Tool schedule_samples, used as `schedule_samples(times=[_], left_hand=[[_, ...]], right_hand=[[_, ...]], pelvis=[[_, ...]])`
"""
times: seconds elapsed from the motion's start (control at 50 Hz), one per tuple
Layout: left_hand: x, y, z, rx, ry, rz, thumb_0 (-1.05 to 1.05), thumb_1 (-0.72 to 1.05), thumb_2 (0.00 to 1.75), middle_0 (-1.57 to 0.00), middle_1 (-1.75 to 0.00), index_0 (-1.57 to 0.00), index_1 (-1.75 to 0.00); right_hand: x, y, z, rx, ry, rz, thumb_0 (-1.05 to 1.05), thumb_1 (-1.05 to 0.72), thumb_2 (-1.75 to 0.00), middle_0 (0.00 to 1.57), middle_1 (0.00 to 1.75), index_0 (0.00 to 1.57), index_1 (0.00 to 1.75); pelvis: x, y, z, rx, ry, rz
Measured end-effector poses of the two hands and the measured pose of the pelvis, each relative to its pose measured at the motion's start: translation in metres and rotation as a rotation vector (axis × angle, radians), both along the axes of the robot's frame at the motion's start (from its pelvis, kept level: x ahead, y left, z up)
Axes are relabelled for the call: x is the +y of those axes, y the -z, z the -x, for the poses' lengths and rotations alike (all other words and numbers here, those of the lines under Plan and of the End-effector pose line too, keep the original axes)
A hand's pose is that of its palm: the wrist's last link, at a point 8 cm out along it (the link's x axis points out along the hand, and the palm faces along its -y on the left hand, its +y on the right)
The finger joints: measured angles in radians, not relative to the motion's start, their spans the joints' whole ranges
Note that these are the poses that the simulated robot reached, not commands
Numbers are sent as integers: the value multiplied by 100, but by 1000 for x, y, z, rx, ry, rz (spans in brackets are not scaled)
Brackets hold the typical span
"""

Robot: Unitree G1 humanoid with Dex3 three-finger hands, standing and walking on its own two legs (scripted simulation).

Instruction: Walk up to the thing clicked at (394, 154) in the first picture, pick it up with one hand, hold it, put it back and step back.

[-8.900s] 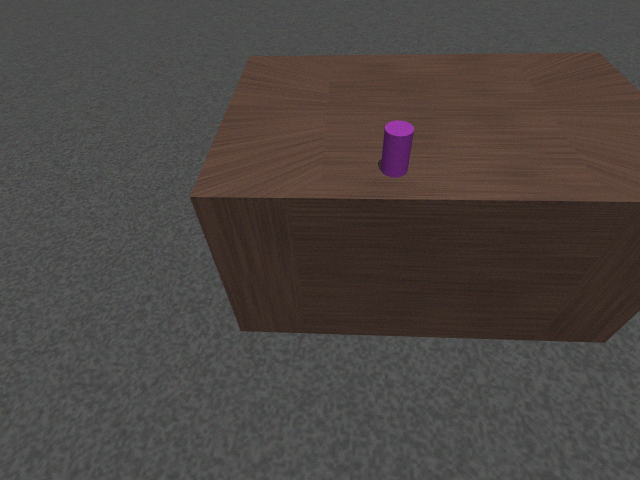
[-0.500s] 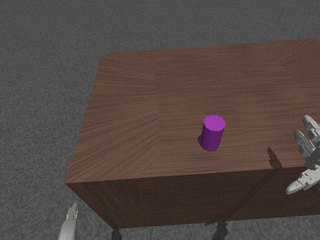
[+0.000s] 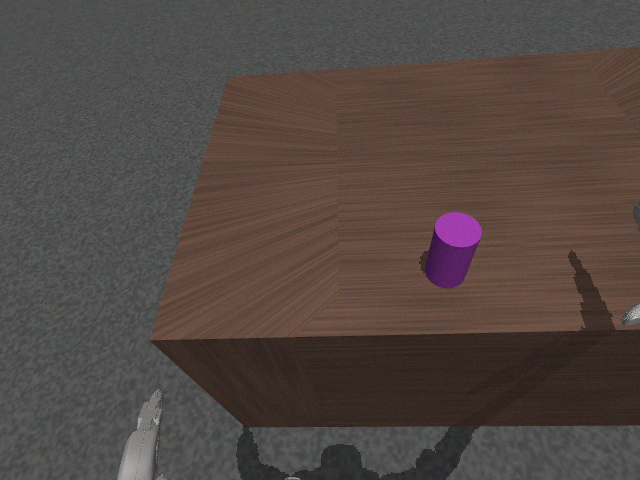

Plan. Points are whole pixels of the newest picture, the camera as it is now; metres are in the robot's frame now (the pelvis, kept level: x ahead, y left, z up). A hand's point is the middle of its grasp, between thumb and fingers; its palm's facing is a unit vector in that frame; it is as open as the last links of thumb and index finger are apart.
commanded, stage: go down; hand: right
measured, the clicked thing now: (451, 252) +0.47 -0.14 -0.05
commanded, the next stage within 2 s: approach in 1.68 s
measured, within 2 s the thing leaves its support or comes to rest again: neither
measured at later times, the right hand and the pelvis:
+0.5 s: hand out of the picture +0.40 -0.33 +0.08, palm faces +0.03 +1.00 +0.03, open 17.6 cm; pelvis +0.00 +0.00 -0.02, yaw +0 degrees
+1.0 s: hand out of the picture +0.42 -0.34 +0.09, palm faces +0.03 +1.00 +0.02, open 17.7 cm; pelvis -0.01 -0.01 -0.03, yaw +0 degrees
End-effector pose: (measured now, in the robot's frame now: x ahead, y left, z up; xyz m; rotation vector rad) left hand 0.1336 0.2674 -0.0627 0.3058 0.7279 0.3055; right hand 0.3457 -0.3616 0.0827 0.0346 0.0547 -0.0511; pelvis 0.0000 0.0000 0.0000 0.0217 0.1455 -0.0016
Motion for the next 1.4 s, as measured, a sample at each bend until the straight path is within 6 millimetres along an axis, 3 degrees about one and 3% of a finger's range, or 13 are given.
schedule_samples(times=[0.3, 0.68, 0.9, 1.16, 1.4], left_hand=[[-10, -2, -10, -54, 53, -6, -1, -53, 6, -7, -6, -6, -6], [-14, 1, 3, -45, 53, -22, -2, -54, 7, -7, -6, -6, -6], [-21, -5, 0, -85, 87, -23, -2, -54, 7, -7, -6, -6, -6], [-18, -1, 11, -66, 80, -21, -2, -54, 7, -6, -5, -6, -6], [-19, -4, 4, -86, 100, -21, -2, -54, 7, -6, -5, -6, -5]], right_hand=[[-11, -5, -20, -10, -10, 8, -2, 55, -4, 6, 5, 5, 5], [-21, -4, -46, -10, -21, 4, -2, 58, -4, 5, 5, 5, 5], [-27, -7, -51, -14, -17, 15, -2, 60, -5, 4, 6, 5, 5], [-26, -18, -58, -5, -24, 16, -2, 59, -5, 5, 5, 5, 5], [-25, -3, -52, 4, -15, 11, -2, 60, -4, 5, 5, 5, 5]], pelvis=[[0, 10, 2, 49, 5, -8], [-9, 21, 2, 96, -6, -21], [-9, 25, 6, 107, -4, -22], [-9, 27, 9, 115, -6, -24], [-5, 28, 6, 123, -4, -19]])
